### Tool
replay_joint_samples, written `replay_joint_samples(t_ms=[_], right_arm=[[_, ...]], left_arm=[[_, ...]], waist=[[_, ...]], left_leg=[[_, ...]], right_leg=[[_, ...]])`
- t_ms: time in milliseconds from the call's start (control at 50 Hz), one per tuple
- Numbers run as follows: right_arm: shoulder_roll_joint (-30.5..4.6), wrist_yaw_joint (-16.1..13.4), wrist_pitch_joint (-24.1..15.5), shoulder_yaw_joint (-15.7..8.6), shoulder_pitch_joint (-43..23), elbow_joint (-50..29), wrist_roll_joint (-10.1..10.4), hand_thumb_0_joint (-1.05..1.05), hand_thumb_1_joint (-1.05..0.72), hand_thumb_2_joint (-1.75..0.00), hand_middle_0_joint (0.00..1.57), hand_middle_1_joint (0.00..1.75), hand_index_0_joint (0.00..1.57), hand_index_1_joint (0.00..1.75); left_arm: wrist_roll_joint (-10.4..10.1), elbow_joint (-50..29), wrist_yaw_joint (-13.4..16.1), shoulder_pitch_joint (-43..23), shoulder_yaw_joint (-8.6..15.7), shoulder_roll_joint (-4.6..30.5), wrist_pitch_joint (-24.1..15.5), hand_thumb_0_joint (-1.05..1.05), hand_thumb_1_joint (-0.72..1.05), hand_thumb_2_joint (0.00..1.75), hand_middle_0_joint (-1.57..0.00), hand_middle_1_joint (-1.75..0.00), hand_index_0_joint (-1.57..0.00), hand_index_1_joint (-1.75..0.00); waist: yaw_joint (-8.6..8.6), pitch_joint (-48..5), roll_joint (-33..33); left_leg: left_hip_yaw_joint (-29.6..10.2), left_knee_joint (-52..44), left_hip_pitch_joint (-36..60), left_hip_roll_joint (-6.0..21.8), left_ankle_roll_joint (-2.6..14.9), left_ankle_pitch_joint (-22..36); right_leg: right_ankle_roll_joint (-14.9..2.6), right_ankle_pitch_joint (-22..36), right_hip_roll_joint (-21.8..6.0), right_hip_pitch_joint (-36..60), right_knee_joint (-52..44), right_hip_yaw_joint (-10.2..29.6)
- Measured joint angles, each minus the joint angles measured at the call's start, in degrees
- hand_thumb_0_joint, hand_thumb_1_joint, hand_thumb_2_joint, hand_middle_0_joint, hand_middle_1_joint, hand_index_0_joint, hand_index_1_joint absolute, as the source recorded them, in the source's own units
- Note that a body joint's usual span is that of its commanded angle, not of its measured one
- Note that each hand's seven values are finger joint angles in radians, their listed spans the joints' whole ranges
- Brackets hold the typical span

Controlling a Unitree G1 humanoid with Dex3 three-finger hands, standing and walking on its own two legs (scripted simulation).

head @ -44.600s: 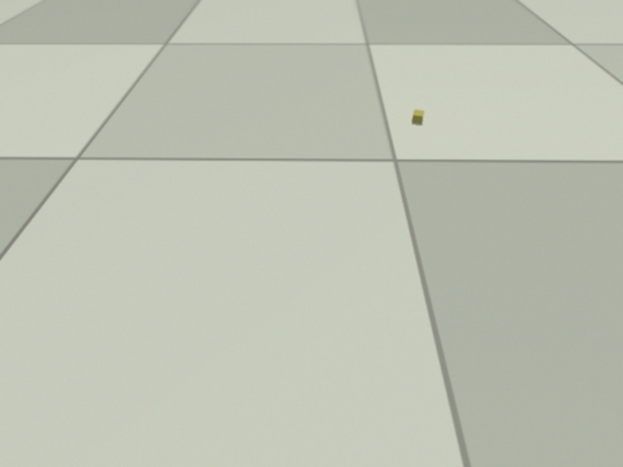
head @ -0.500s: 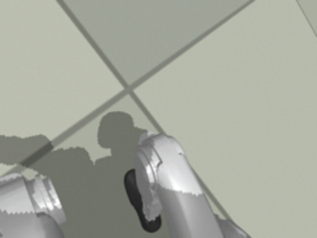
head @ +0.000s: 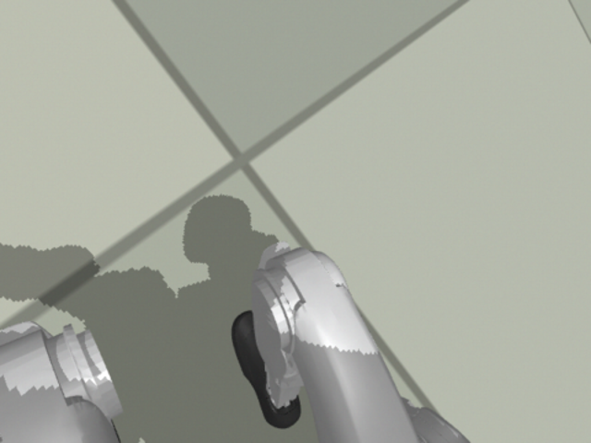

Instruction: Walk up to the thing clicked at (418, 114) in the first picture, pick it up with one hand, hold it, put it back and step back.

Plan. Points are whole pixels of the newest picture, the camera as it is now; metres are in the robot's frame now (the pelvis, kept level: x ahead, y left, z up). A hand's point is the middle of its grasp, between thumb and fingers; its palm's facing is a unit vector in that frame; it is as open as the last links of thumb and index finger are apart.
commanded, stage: open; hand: left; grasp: from above
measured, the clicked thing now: out of the picture +0.45 +0.36 -0.28
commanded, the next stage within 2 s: withdraw in 0.08 s
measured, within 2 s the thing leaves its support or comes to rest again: neither
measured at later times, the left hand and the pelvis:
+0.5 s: hand out of the picture +0.46 +0.37 -0.16, palm faces -0.25 -0.10 -0.96, open 12.9 cm; pelvis +0.00 +0.00 +0.01, yaw +1 degrees
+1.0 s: hand out of the picture +0.41 +0.36 -0.12, palm faces -0.48 -0.13 -0.87, open 13.0 cm; pelvis -0.01 -0.01 +0.04, yaw +6 degrees
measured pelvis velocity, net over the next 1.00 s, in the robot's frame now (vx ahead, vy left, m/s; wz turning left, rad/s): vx -0.01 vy -0.01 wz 0.11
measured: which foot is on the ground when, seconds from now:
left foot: down 0.00-1.00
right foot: down 0.00-1.00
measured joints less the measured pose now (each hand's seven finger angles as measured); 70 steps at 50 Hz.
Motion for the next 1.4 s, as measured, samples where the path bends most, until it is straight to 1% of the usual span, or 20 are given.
replay_joint_samples(t_ms=[60,300,380,460,520,560,660,700,740,800,840,880,920,1000,1080,1140,1200,1260,1320,1400], right_arm=[[-0.1,0.0,0.1,-0.1,0.0,-0.1,0.1,0.00,-0.89,-0.89,0.20,0.30,0.20,0.30],[-0.1,-0.6,0.7,-0.2,0.2,-0.2,0.2,0.00,-0.90,-0.89,0.20,0.30,0.20,0.30],[0.3,-0.2,0.8,-1.4,1.3,0.4,0.7,0.00,-0.90,-0.89,0.20,0.30,0.20,0.30],[1.3,0.5,1.8,-4.0,2.8,1.4,2.0,0.00,-0.90,-0.89,0.20,0.30,0.20,0.30],[1.9,0.8,3.2,-6.5,3.4,2.0,3.8,0.00,-0.90,-0.89,0.20,0.30,0.20,0.30],[2.1,0.9,4.3,-8.0,3.3,2.2,5.2,0.00,-0.90,-0.89,0.20,0.30,0.20,0.30],[2.5,-0.2,7.0,-10.7,2.3,1.2,8.0,0.00,-0.90,-0.90,0.20,0.30,0.20,0.30],[2.5,-0.9,8.0,-11.2,2.0,0.5,8.8,0.00,-0.90,-0.90,0.20,0.30,0.20,0.30],[2.2,-1.9,8.8,-11.3,1.9,-0.4,9.4,0.00,-0.90,-0.90,0.20,0.30,0.20,0.30],[1.7,-3.7,9.9,-11.2,2.1,-1.4,9.8,0.00,-0.90,-0.90,0.20,0.30,0.20,0.30],[1.3,-4.6,10.5,-11.0,2.5,-1.8,9.9,0.00,-0.90,-0.90,0.20,0.30,0.20,0.30],[0.8,-5.4,11.0,-10.5,2.9,-1.8,9.7,0.00,-0.90,-0.89,0.20,0.30,0.20,0.30],[0.5,-6.1,11.5,-10.0,3.2,-1.5,9.4,0.00,-0.90,-0.89,0.20,0.30,0.20,0.30],[0.2,-6.7,12.3,-9.4,3.7,-0.4,8.3,0.00,-0.90,-0.89,0.20,0.30,0.20,0.30],[0.8,-6.7,12.0,-9.5,4.0,0.6,7.2,0.00,-0.90,-0.89,0.20,0.30,0.20,0.30],[1.7,-6.6,11.4,-9.7,4.1,1.1,6.7,0.00,-0.90,-0.89,0.20,0.30,0.20,0.30],[2.8,-6.4,10.8,-10.0,4.6,1.4,6.5,0.00,-0.90,-0.89,0.20,0.30,0.20,0.30],[3.7,-6.1,10.4,-10.4,5.0,1.6,6.9,0.00,-0.90,-0.89,0.20,0.30,0.20,0.30],[4.4,-5.8,10.4,-10.9,5.3,1.7,7.7,0.00,-0.89,-0.89,0.20,0.30,0.20,0.30],[4.9,-5.4,10.9,-11.9,5.8,1.6,8.9,0.00,-0.89,-0.89,0.20,0.30,0.20,0.30]], left_arm=[[-0.2,0.2,-0.4,0.0,-0.4,-0.3,-0.1,0.00,-0.21,0.73,-0.36,-0.70,-0.36,-0.71],[0.3,-1.7,0.0,0.8,0.4,-0.5,-0.9,0.00,-0.29,0.81,-0.28,-0.79,-0.29,-0.79],[0.6,-7.6,-0.7,2.5,1.3,-2.8,-0.1,0.00,-0.30,0.81,-0.28,-0.80,-0.28,-0.80],[-0.7,-14.9,-2.1,5.3,1.3,-6.7,2.3,0.00,-0.30,0.82,-0.27,-0.80,-0.28,-0.80],[-2.2,-19.2,-4.8,6.9,0.0,-9.8,4.9,0.00,-0.31,0.82,-0.27,-0.80,-0.27,-0.80],[-3.6,-21.0,-7.2,7.3,-1.8,-11.5,6.9,0.00,-0.31,0.82,-0.27,-0.80,-0.27,-0.80],[-7.7,-23.0,-15.6,6.1,-6.1,-14.2,9.8,0.00,-0.31,0.83,-0.27,-0.80,-0.27,-0.80],[-9.2,-22.8,-19.2,5.1,-7.5,-14.8,9.9,0.00,-0.32,0.83,-0.26,-0.80,-0.27,-0.81],[-10.1,-22.5,-22.3,4.3,-8.4,-15.2,9.3,0.00,-0.32,0.84,-0.26,-0.81,-0.26,-0.82],[-10.0,-22.4,-25.6,3.6,-8.6,-15.3,7.1,0.00,-0.33,0.85,-0.26,-0.82,-0.26,-0.83],[-9.4,-22.4,-26.5,3.5,-8.1,-15.0,5.0,0.00,-0.33,0.85,-0.26,-0.82,-0.26,-0.83],[-8.4,-21.8,-26.2,3.5,-7.3,-14.3,2.5,0.00,-0.33,0.86,-0.26,-0.82,-0.26,-0.83],[-6.8,-21.0,-25.0,3.6,-6.4,-13.4,0.0,0.00,-0.33,0.86,-0.26,-0.82,-0.26,-0.83],[-2.6,-18.8,-20.9,3.4,-4.7,-11.6,-3.6,0.00,-0.33,0.86,-0.25,-0.83,-0.25,-0.84],[0.2,-16.6,-15.9,2.3,-4.1,-10.6,-4.2,0.00,-0.34,0.86,-0.24,-0.83,-0.25,-0.84],[1.5,-16.9,-12.8,2.1,-2.8,-10.5,-3.3,0.00,-0.33,0.85,-0.25,-0.83,-0.25,-0.83],[1.3,-18.0,-10.7,2.2,-1.5,-11.1,-1.4,0.00,-0.31,0.83,-0.26,-0.81,-0.27,-0.81],[0.3,-19.1,-10.2,2.3,-0.7,-12.0,1.4,0.00,-0.28,0.81,-0.28,-0.78,-0.29,-0.78],[-1.4,-20.0,-11.4,2.4,-1.0,-13.1,4.4,0.00,-0.24,0.81,-0.28,-0.73,-0.28,-0.74],[-6.2,-23.0,-15.9,4.4,-1.4,-15.4,7.5,0.00,-0.14,0.81,-0.26,-0.65,-0.26,-0.66]], waist=[[0.09,0.0,0.1],[0.51,-0.1,0.1],[1.56,-1.7,0.8],[3.18,-5.7,3.0],[4.78,-9.4,5.5],[5.93,-11.4,7.1],[8.30,-13.2,9.6],[8.83,-13.0,10.0],[9.10,-12.7,10.2],[9.10,-11.7,9.7],[8.88,-11.1,9.0],[8.58,-10.6,8.1],[8.11,-10.2,7.2],[7.27,-9.2,5.6],[6.50,-8.0,4.9],[5.92,-7.6,5.0],[5.52,-8.5,5.6],[5.33,-9.9,6.7],[5.77,-11.6,8.0],[7.37,-13.8,9.9]], left_leg=[[0.1,-0.1,0.0,0.0,0.03,0.2],[0.1,-0.3,0.1,0.2,0.09,0.3],[0.3,-0.7,-0.1,0.0,-0.14,0.3],[0.9,-1.7,-0.3,-0.2,-0.40,0.1],[2.0,-3.1,-0.4,-0.3,-0.20,0.1],[3.1,-4.5,-0.1,-0.1,0.16,0.2],[6.1,-8.9,2.8,0.4,1.03,1.3],[6.9,-10.6,4.2,0.5,1.20,2.0],[7.3,-12.2,5.2,0.4,1.24,2.7],[7.5,-13.6,6.1,0.3,1.17,3.7],[7.5,-14.0,6.2,0.1,0.99,4.2],[7.2,-13.7,5.8,0.0,0.79,4.6],[6.8,-13.0,5.1,-0.2,0.52,4.8],[6.2,-10.7,3.1,-0.5,-0.04,5.0],[5.9,-8.5,1.3,-1.0,-0.15,5.1],[5.9,-7.5,0.0,-1.2,0.02,5.1],[6.2,-7.1,-1.0,-1.1,0.24,4.8],[6.7,-7.6,-1.3,-0.9,0.37,4.2],[7.2,-8.8,-0.5,-0.6,0.50,3.4],[7.9,-11.4,2.1,0.0,0.64,2.4]], right_leg=[[-0.12,0.1,0.0,0.0,-0.1,0.0],[0.07,0.4,0.1,0.1,-0.4,0.0],[-0.69,0.2,-0.3,-0.2,-0.5,0.0],[-1.31,-0.5,-0.9,-0.5,-0.7,0.4],[-1.30,-1.0,-1.4,-0.7,-1.4,1.1],[-1.14,-1.2,-1.7,-0.5,-2.2,1.9],[-0.82,-0.8,-2.2,1.7,-5.1,3.9],[-0.79,-0.3,-2.4,2.8,-6.4,4.5],[-0.97,0.2,-2.7,3.7,-7.5,4.7],[-1.23,1.0,-3.0,4.4,-8.6,4.7],[-1.37,1.4,-3.1,4.5,-8.8,4.6],[-1.51,1.8,-3.0,4.0,-8.5,4.4],[-1.56,2.0,-3.0,3.3,-7.9,4.2],[-1.55,2.1,-2.9,1.5,-5.7,3.9],[-1.67,1.9,-2.9,0.0,-3.6,3.9],[-1.64,1.8,-2.9,-1.0,-2.7,4.0],[-1.64,1.4,-2.8,-2.1,-2.3,4.3],[-1.71,0.8,-2.9,-2.5,-2.5,4.6],[-1.49,0.2,-3.0,-2.1,-3.5,5.0],[-0.94,-0.5,-3.1,0.0,-5.8,5.4]])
